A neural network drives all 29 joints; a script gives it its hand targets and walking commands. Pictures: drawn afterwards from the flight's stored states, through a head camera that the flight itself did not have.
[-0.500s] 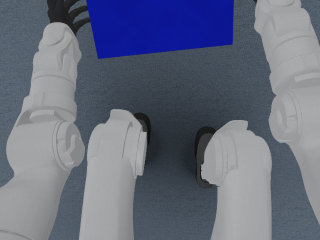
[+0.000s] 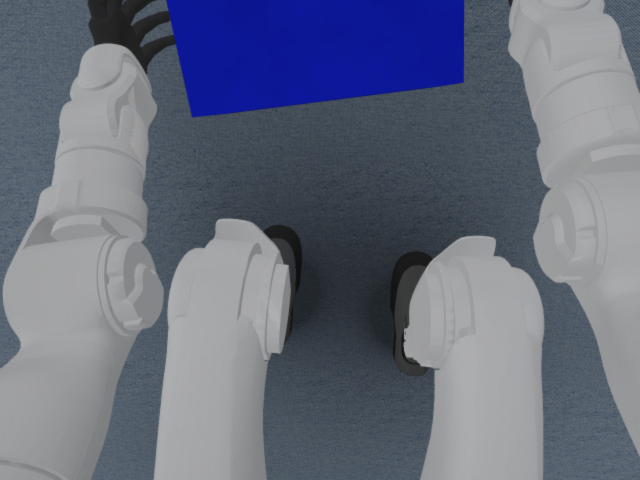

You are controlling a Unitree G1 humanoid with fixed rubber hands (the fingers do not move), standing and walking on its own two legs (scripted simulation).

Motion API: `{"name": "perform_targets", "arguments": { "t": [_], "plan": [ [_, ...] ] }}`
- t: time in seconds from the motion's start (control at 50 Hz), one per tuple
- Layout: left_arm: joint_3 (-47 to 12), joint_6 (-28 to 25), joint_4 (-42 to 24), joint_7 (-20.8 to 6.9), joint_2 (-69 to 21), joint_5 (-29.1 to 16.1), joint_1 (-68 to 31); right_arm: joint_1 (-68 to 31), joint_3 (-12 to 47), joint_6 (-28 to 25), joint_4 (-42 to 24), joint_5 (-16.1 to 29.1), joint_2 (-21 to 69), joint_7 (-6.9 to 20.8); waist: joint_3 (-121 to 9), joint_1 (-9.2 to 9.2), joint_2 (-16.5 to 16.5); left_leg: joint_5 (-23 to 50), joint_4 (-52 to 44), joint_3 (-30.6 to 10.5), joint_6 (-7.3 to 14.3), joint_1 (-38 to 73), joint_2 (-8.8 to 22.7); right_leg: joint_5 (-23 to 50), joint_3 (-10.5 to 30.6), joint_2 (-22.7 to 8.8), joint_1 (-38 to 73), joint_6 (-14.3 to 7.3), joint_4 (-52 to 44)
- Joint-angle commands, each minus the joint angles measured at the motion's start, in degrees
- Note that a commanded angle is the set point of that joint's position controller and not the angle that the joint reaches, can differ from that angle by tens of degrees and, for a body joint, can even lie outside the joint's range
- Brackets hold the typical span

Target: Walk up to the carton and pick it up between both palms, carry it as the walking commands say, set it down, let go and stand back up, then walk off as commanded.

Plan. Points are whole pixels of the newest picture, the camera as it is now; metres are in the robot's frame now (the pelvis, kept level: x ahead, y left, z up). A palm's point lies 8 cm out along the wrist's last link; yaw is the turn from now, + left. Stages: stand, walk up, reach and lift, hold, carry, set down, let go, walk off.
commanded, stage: set down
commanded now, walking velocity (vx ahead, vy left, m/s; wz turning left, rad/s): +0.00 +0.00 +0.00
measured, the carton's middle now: (318, 32) +0.53 +0.06 -0.28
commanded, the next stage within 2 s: none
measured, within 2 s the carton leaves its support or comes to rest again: neither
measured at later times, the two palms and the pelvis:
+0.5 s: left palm (123, 46) +0.49 +0.24 -0.18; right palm out of the picture +0.56 -0.14 -0.18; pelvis +0.00 +0.00 +0.00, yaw +0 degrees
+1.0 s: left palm (124, 58) +0.48 +0.25 -0.19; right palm out of the picture +0.55 -0.16 -0.20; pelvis +0.00 +0.00 +0.00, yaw +0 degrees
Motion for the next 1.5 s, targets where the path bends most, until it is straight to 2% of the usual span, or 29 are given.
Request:
{"name": "perform_targets", "arguments": {
  "t": [0.0,0.26,0.38,0.54,0.66,0.78,0.86,0.96,1.18,1.24,1.34,1.48],
  "plan": [
    [-14.22,-1.57,-8.57,-13.06,-37.01,-2.62,-31.6,-18.1,8.57,-1.1,-5.24,1.59,39.96,11.22,-49.12,1.29,-5.12,17.3,-6.61,1.13,0.73,24.06,-2.4,14.08,-0.4,-0.02,14.85,-2.07,-11.54],
    [-12.98,-1.86,-6.27,-12.96,-34.56,-2.14,-29.54,-16.33,7.8,-1.06,-3.96,0.57,37.69,10.9,-46.61,0.85,-5.2,16.58,-5.87,0.97,0.61,22.88,-2.2,13.75,-0.22,-0.37,14.9,-1.97,-11.22],
    [-11.84,-2.78,-4.55,-11.65,-29.89,-2.14,-27.34,-15.84,7.72,-1.68,-3.63,1.05,32.59,9.56,-47.07,1.24,-5.08,16.93,-5.66,1.12,0.23,23.22,-1.91,14.06,-0.36,-0.79,16.21,-1.67,-10.92],
    [-9.72,-5.65,-0.12,-7.62,-18.66,-3.47,-22.99,-15.78,8.31,-3.57,-2.36,3.37,20.41,5.78,-48.87,1.47,-4.86,18.2,-5.56,0.82,-0.42,24.8,-1.29,14.77,-0.47,-1.74,19.24,-1.01,-10.42],
    [-6.21,-8.39,5.13,-1.9,0.24,-5.14,-14.52,-11.42,7.96,-5.49,-0.34,5.93,-0.5,0.19,-48.51,2.2,-5.02,18.33,-6.09,0.14,-0.97,26.71,-0.24,13.98,0.23,-3.31,21.6,-0.2,-10.51],
    [-4.8,-9.48,5.36,0.47,7.43,-7.0,-14.36,-14.6,8.41,-6.5,-4.97,8.08,-8.41,-2.42,-53.26,3.6,-6.12,20.88,-5.39,-1.05,-0.89,28.02,0.71,15.86,1.86,-3.95,24.02,0.08,-10.11],
    [-3.62,-9.7,5.13,0.89,10.35,-6.8,-13.78,-14.84,7.88,-6.35,-6.57,8.31,-10.55,-2.59,-54.67,4.44,-6.99,21.38,-5.25,-1.26,-0.6,27.92,1.29,16.1,2.35,-4.26,24.25,0.31,-9.94],
    [-3.46,-9.7,4.91,0.8,12.42,-6.44,-12.98,-13.51,7.64,-5.75,-5.01,9.15,-10.96,-1.88,-54.18,5.2,-6.48,20.8,-5.44,-1.28,-0.37,27.59,1.9,15.27,2.44,-4.54,23.13,0.36,-9.89],
    [-4.51,-8.77,3.55,-0.66,14.3,-7.76,-12.21,-13.17,6.34,-4.95,-3.73,9.15,-13.21,-0.27,-51.85,4.3,-5.62,19.05,-5.61,-1.74,-0.48,26.84,2.55,13.71,1.62,-4.95,22.07,-0.14,-9.49],
    [-4.35,-8.48,1.39,-0.66,14.81,-8.17,-12.28,-13.83,6.01,-4.83,-6.02,9.05,-13.66,-0.23,-54.63,4.27,-5.73,19.94,-5.77,-1.64,-0.43,28.71,2.36,14.53,1.31,-4.91,24.29,-0.21,-9.51],
    [-3.74,-6.95,-6.34,0.47,16.88,-8.88,-11.69,-14.73,5.96,-3.31,-14.66,8.97,-15.05,-1.12,-70.59,5.05,-6.96,23.22,-6.74,0.1,-0.45,35.82,1.32,18.07,0.21,-4.36,34.63,0.01,-9.99],
    [-3.31,-3.97,-8.61,0.97,15.86,-8.21,-8.6,-11.64,4.05,-0.83,-15.85,7.78,-15.76,-0.34,-73.77,4.1,-6.3,19.2,-10.54,1.75,-0.59,37.57,0.77,14.2,-0.88,-4.03,34.43,-0.21,-13.96]
  ]
}}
